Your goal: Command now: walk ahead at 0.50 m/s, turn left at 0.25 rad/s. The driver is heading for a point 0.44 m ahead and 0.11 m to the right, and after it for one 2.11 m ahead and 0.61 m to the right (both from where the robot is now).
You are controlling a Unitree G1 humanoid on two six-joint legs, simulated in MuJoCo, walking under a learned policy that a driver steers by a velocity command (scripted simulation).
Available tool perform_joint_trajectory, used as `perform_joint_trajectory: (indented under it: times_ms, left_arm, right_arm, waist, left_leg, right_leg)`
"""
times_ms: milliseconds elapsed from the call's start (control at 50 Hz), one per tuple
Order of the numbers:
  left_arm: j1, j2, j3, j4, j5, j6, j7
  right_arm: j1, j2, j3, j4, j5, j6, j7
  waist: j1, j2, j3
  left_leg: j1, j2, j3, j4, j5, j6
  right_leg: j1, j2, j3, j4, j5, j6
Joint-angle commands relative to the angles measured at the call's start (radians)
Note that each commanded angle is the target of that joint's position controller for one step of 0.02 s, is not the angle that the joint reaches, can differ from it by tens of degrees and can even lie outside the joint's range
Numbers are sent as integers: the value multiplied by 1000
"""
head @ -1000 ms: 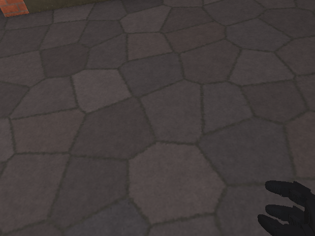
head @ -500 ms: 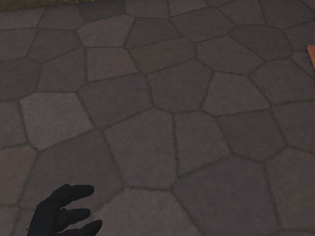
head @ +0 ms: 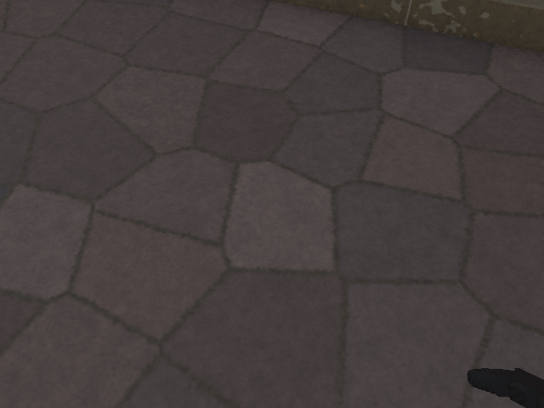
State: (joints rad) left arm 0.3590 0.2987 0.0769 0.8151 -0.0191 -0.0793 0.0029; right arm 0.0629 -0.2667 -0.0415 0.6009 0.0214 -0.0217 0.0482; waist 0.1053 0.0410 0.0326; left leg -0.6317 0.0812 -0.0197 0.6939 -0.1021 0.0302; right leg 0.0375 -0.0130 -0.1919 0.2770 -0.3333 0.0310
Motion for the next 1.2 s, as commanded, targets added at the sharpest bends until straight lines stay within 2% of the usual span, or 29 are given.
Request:
perform_joint_trajectory:
  times_ms: [20, 60, 80, 100, 120, 160, 200, 320, 480, 520, 560, 600, 620, 640, 660, 680, 720, 740, 780, 840, 920, 980, 1060, 1080, 1100, 1120, 1140, 1160, 1200]
  left_arm:
    - [-27, 193, 40, -32, -21, 2, -4]
    - [-18, 155, 16, -20, -17, 6, -2]
    - [12, 45, -22, -59, 20, -3, -8]
    - [55, 47, -28, -57, -2, -25, -10]
    - [-20, 148, 4, -60, -33, -28, -12]
    - [-100, 117, 1, -82, -19, -19, -4]
    - [-48, 95, 6, -62, -8, 11, -3]
    - [-107, 35, 2, -79, -7, 38, -1]
    - [-336, -4, -22, -181, -1, 32, -52]
    - [-355, -1, -20, -210, 7, 30, -67]
    - [-288, 31, -2, -217, 12, 32, -75]
    - [-56, 115, 43, -172, 10, 32, -63]
    - [31, 189, 68, -158, 15, 40, -37]
    - [-30, 293, 71, -191, 36, 40, -22]
    - [8, 237, 61, -225, 38, 37, -27]
    - [-55, 187, 47, -232, 29, 36, -31]
    - [-164, 116, 28, -239, -6, 43, -22]
    - [-192, 112, 25, -248, 6, 47, -18]
    - [-218, 128, 30, -251, 23, 49, -14]
    - [-198, 153, 37, -239, 19, 58, 5]
    - [-209, 158, 37, -248, 8, 92, 29]
    - [-210, 155, 37, -257, 13, 107, 33]
    - [-230, 129, 27, -267, 5, 116, 30]
    - [-215, 98, 16, -265, 2, 117, 32]
    - [-146, 34, -4, -257, 22, 116, 31]
    - [-93, 30, -4, -262, 26, 108, 31]
    - [-103, 96, 8, -249, 41, 98, 32]
    - [-124, 130, 20, -230, 34, 100, 31]
    - [-153, 86, 13, -208, 43, 112, 33]
  right_arm:
    - [-23, -79, -26, -92, -5, -21, 3]
    - [265, -180, -78, -9, -15, -24, -16]
    - [399, -285, -97, 9, -32, -23, -37]
    - [399, -282, -88, -9, -35, -31, -37]
    - [358, -204, -67, 0, -30, -40, -29]
    - [238, -126, -43, 19, -19, -52, -22]
    - [167, -79, -34, 26, -28, -72, -18]
    - [188, -92, -48, 99, -42, -99, -43]
    - [274, -151, -67, 171, -21, -65, -63]
    - [254, -167, -69, 172, -15, -44, -70]
    - [236, -199, -76, 163, -6, -25, -85]
    - [190, -211, -76, 143, 10, -17, -92]
    - [204, -170, -61, 126, -5, -30, -88]
    - [351, -36, -19, 91, -60, -50, -65]
    - [310, -129, -27, 106, -38, -70, -51]
    - [191, -161, -37, 70, -1, -71, -52]
    - [150, -150, -37, 67, -26, -54, -76]
    - [168, -157, -42, 66, -29, -36, -80]
    - [205, -128, -37, 75, -35, -14, -85]
    - [181, -104, -27, 72, -40, -4, -96]
    - [97, -104, -27, 52, -29, 10, -94]
    - [52, -106, -29, 37, -24, 4, -86]
    - [107, -114, -39, 48, -20, -23, -68]
    - [138, -118, -41, 59, -27, -30, -62]
    - [118, -169, -47, 41, -51, -30, -62]
    - [62, -194, -46, 39, -85, -21, -63]
    - [60, -111, -25, 31, -85, -26, -61]
    - [39, -80, -14, 29, -67, -29, -56]
    - [20, -94, -17, 39, -28, -22, -50]
  waist:
    - [-92, -109, 10]
    - [-242, -82, -165]
    - [-249, 130, -311]
    - [-231, 216, -472]
    - [-249, 88, -346]
    - [-169, 37, -142]
    - [-108, 76, -92]
    - [-100, 13, -17]
    - [-187, -14, 78]
    - [-174, -1, 79]
    - [-128, 52, -4]
    - [1, 45, -134]
    - [40, -62, -204]
    - [-110, -305, -329]
    - [-13, -150, -546]
    - [-11, -94, -416]
    - [-84, -22, -195]
    - [-119, -49, -165]
    - [-151, -84, -155]
    - [-142, -102, -191]
    - [-116, -143, -197]
    - [-98, -185, -166]
    - [-127, -212, -179]
    - [-134, -197, -179]
    - [-87, -43, -194]
    - [-16, 215, -135]
    - [-53, 212, -154]
    - [-62, 137, -143]
    - [-68, 95, -118]
  left_leg:
    - [139, -62, 59, -102, -108, 59]
    - [617, -88, 66, -151, 8, 109]
    - [968, 203, -317, -158, 45, 205]
    - [1033, 364, -718, -324, -39, 321]
    - [918, 329, -584, -348, -75, 275]
    - [657, 233, -315, -393, -41, 202]
    - [507, 176, -180, -472, 14, 174]
    - [510, 159, 31, -547, 209, 160]
    - [689, 202, 166, -537, 256, 128]
    - [715, 198, 207, -447, 499, 108]
    - [729, 183, 225, -289, 857, 79]
    - [640, 134, 241, 38, 866, 30]
    - [414, 63, 238, 331, 456, -34]
    - [-17, -122, 147, 723, -601, -105]
    - [-23, -129, -85, 823, -598, -95]
    - [-67, -78, -101, 776, -493, -74]
    - [-60, -19, -69, 619, -366, -81]
    - [10, -9, -75, 577, -332, -85]
    - [84, -27, -53, 494, -301, -105]
    - [86, -53, -53, 358, -242, -134]
    - [101, -73, -76, 211, -144, -141]
    - [130, -94, -89, 97, -158, -129]
    - [256, -102, -70, -165, -121, -85]
    - [358, -65, -71, -293, 30, -58]
    - [458, 112, -245, -338, 192, 5]
    - [453, 250, -447, -355, 421, 177]
    - [405, 303, -539, -379, 392, 276]
    - [403, 246, -460, -358, 348, 250]
    - [428, 139, -353, -334, 249, 164]
  right_leg:
    - [-31, -279, 135, 16, 660, -183]
    - [-205, -196, 72, 386, 758, -127]
    - [-546, -79, 64, 786, 161, -62]
    - [-711, 42, 264, 1024, -270, -39]
    - [-788, -6, 339, 1076, -213, -42]
    - [-781, -99, 284, 978, -50, -46]
    - [-673, -135, 295, 922, 69, -36]
    - [-757, -108, 334, 752, 291, -9]
    - [-809, -90, 209, 414, 374, -59]
    - [-767, -57, 148, 363, 301, -78]
    - [-622, 21, 80, 360, 220, -107]
    - [-304, 90, 82, 239, 306, -166]
    - [-36, -4, 236, 204, 626, -222]
    - [335, -309, 691, 307, 1079, -436]
    - [340, -372, 847, 210, 965, -505]
    - [232, -315, 702, 169, 880, -446]
    - [-61, -218, 558, 107, 715, -354]
    - [-178, -193, 528, 75, 697, -344]
    - [-298, -156, 482, 58, 745, -335]
    - [-310, -130, 463, 86, 781, -318]
    - [-323, -97, 519, 92, 432, -263]
    - [-323, -93, 590, 102, 281, -248]
    - [-251, -93, 647, 208, 418, -213]
    - [-279, -62, 620, 251, 371, -172]
    - [-351, 23, 524, 391, 136, -111]
    - [-485, 160, 399, 488, -237, -46]
    - [-468, 97, 410, 637, -314, 8]
    - [-452, 71, 400, 686, -268, 29]
    - [-455, 31, 348, 604, -190, 67]
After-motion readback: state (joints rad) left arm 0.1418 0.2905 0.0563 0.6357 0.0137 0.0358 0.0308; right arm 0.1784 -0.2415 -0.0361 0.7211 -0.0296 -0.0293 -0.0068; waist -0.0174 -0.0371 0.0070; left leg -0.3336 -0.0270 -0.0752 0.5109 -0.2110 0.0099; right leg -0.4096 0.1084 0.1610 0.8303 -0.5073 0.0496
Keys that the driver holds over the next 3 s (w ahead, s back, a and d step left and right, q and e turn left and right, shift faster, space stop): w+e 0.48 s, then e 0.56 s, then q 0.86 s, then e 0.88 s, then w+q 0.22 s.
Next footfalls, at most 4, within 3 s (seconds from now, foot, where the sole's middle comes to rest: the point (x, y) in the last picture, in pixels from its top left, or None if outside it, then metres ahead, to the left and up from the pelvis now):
0.06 left None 0.20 0.13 -0.77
0.62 right None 0.47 -0.13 -0.77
1.10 left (286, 353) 0.59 0.06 -0.77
1.40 right None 0.41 -0.12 -0.77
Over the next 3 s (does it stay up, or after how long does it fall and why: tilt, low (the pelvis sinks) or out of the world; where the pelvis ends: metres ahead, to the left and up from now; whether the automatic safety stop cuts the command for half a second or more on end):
stays up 0.45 -0.02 0.02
